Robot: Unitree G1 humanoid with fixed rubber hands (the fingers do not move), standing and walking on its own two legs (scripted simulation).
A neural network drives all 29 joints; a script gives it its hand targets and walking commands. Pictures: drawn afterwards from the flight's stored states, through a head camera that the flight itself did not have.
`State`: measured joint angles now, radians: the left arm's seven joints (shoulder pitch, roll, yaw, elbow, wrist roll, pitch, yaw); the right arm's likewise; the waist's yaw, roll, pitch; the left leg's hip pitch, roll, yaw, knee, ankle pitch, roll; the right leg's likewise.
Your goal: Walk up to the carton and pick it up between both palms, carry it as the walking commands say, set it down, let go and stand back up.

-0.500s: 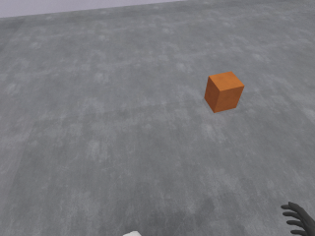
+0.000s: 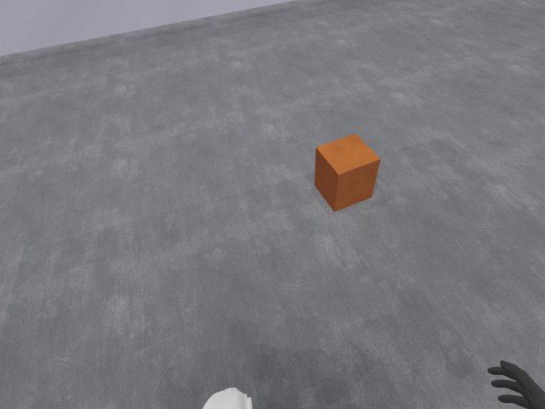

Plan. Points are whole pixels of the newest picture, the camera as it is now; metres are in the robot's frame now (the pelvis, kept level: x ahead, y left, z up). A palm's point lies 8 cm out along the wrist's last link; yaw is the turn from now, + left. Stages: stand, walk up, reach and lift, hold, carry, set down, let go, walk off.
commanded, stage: walk up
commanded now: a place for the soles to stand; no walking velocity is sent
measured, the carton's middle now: (344, 173) +1.19 -0.20 -0.63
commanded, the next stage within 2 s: none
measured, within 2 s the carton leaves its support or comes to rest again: neither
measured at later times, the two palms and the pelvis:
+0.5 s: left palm (115, 337) +0.24 +0.32 -0.08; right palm (544, 356) +0.23 -0.36 -0.08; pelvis +0.13 -0.02 -0.01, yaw -4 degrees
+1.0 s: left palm (154, 257) +0.39 +0.30 -0.08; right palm (530, 289) +0.33 -0.37 -0.06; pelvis +0.27 -0.02 -0.01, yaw -8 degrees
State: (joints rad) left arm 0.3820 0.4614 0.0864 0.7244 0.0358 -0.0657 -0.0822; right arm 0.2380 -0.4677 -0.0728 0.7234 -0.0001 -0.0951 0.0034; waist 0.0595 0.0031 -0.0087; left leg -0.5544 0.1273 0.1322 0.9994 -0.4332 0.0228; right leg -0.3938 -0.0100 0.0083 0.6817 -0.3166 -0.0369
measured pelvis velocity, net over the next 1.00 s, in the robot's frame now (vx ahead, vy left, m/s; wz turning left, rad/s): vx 0.27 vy -0.02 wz -0.13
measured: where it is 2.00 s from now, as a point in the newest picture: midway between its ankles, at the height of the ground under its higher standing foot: (329, 319)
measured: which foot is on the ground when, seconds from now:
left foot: up 0.00-0.16, down 0.18-0.48, up 0.50-0.78, down 0.80-1.00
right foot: down 0.00-0.18, up 0.20-0.46, down 0.48-0.80, up 0.82-1.00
